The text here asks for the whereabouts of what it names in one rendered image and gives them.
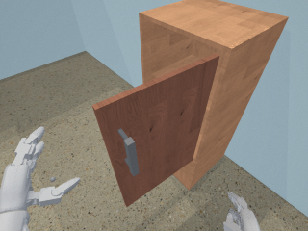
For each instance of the left robot hand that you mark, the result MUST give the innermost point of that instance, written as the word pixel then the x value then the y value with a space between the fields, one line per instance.
pixel 17 180

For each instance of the robot left forearm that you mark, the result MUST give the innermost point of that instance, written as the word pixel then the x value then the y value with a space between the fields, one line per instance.
pixel 14 220

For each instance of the cupboard door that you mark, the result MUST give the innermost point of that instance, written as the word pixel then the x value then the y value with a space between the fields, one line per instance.
pixel 164 118

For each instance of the handle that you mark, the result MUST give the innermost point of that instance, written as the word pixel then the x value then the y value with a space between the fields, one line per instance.
pixel 131 153

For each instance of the right robot hand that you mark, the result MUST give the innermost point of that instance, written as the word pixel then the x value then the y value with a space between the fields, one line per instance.
pixel 244 218

